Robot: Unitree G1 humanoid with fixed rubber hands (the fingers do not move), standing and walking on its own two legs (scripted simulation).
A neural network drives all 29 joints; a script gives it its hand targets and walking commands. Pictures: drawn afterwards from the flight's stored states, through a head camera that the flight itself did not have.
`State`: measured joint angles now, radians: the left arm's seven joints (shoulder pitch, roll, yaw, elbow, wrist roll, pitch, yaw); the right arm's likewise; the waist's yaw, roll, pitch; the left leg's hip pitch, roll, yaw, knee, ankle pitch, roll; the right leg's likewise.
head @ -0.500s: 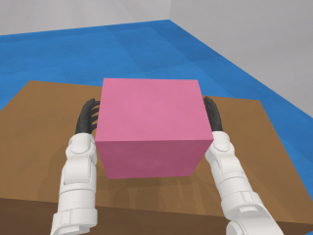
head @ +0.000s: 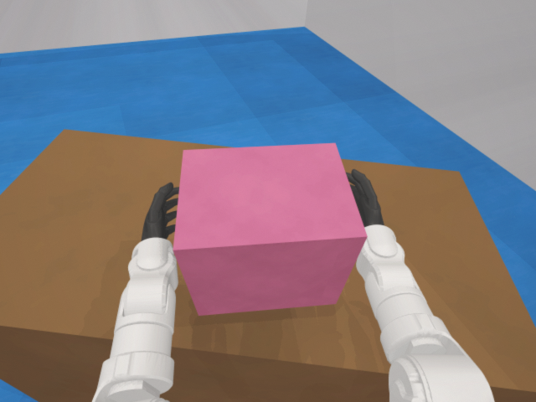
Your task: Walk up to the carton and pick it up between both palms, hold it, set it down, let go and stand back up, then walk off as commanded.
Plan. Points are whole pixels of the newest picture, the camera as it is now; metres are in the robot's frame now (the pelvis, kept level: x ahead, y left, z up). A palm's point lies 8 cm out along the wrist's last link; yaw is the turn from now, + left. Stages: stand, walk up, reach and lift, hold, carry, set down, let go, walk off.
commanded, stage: set down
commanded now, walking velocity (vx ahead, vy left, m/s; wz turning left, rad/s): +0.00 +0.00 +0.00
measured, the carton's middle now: (264, 232) +0.37 +0.02 +0.07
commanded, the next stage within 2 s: none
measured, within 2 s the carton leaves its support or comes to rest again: rests again in 1.64 s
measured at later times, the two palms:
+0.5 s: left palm (166, 249) +0.35 +0.17 +0.04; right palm (361, 222) +0.40 -0.14 +0.07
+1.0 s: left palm (168, 258) +0.35 +0.18 +0.01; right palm (354, 228) +0.41 -0.14 +0.04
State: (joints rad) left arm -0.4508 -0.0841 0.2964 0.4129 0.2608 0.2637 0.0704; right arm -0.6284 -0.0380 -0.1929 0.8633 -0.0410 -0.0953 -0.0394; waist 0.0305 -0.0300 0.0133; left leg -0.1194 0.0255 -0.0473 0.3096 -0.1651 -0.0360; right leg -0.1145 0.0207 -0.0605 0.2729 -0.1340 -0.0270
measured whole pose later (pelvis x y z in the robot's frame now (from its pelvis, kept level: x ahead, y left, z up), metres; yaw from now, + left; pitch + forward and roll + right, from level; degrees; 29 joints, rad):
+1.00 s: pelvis +0.01 +0.00 +0.00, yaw -2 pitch +9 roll -1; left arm -0.46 -0.10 0.35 0.70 0.22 -0.06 0.13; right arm -0.70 -0.07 -0.24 1.10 -0.12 -0.29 -0.01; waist 0.09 0.00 -0.06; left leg -0.32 0.05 -0.02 0.33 -0.17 -0.04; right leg -0.31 0.04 -0.03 0.26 -0.11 -0.03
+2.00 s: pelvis +0.00 -0.01 -0.01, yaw -4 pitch +15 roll +0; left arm -0.56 -0.09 0.43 0.94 0.23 -0.31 0.14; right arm -0.74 -0.09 -0.33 1.20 -0.21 -0.37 -0.01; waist 0.12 0.00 -0.10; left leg -0.46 0.05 0.01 0.36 -0.16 -0.04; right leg -0.48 0.05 -0.01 0.32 -0.11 -0.04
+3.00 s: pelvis -0.02 -0.01 -0.02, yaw -3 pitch +15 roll +0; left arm -0.33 0.12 0.07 0.73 -0.17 -0.22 0.13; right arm -0.50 -0.37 0.15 0.99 0.40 -0.30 0.11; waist 0.11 0.00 -0.15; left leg -0.60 0.06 -0.01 0.56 -0.22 -0.05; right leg -0.61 0.05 -0.03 0.52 -0.18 -0.05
